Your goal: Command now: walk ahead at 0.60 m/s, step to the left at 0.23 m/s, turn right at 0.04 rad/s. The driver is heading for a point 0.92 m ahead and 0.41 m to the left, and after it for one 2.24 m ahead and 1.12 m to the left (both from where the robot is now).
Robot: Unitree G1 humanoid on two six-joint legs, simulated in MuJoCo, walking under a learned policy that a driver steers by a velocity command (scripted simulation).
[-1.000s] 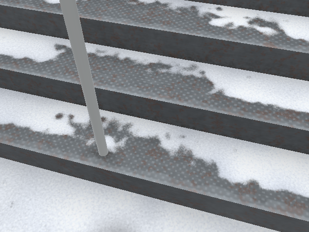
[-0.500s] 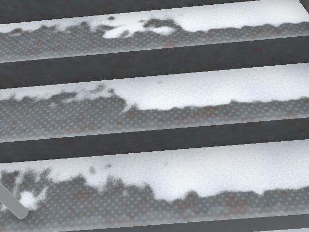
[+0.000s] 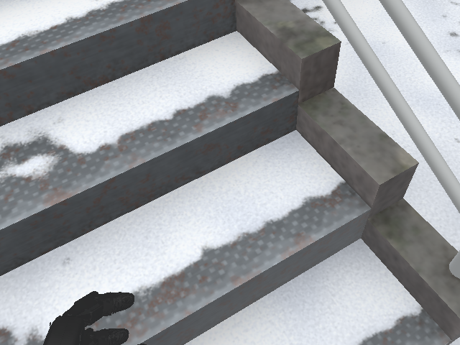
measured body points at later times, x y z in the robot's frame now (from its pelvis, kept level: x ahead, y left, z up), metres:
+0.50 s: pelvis +0.27 +0.00 +0.14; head +0.26 +0.02 +0.59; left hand +0.57 +0.17 +0.19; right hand +0.22 -0.25 +0.02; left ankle +0.27 +0.04 -0.57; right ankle +0.32 -0.15 -0.37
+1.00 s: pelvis +0.58 +0.04 +0.28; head +0.57 +0.05 +0.73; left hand +0.37 +0.24 +0.14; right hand +0.93 +0.07 +0.27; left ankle +0.51 +0.12 -0.22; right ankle +0.67 -0.07 -0.43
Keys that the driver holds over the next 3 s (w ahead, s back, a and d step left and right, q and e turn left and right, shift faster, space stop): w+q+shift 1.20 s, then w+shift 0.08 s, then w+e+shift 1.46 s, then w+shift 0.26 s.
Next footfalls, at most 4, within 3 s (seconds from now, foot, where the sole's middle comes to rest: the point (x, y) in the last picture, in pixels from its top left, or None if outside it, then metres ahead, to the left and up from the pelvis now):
0.02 right None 0.15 -0.12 -0.64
0.34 left None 0.31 0.04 -0.61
0.78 right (264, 205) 0.70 -0.05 -0.46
1.28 left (63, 168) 0.74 0.42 -0.31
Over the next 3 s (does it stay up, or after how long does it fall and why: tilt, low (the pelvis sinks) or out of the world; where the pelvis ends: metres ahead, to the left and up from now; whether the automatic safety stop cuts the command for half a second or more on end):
stays up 1.76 1.03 0.95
